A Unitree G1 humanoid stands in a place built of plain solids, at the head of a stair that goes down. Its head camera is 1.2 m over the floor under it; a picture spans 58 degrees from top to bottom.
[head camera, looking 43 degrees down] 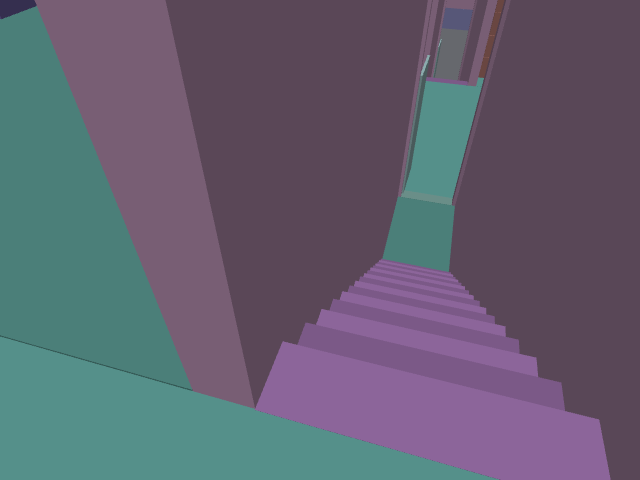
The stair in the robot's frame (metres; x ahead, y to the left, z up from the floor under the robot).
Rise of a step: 0.20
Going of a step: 0.23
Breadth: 0.94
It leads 16 degrees to the right of straight ahead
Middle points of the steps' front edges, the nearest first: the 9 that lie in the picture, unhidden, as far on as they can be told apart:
0.68 -0.33 0.00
0.90 -0.40 -0.20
1.13 -0.46 -0.41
1.35 -0.52 -0.61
1.58 -0.59 -0.81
1.80 -0.65 -1.02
2.03 -0.72 -1.22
2.25 -0.78 -1.42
2.48 -0.85 -1.63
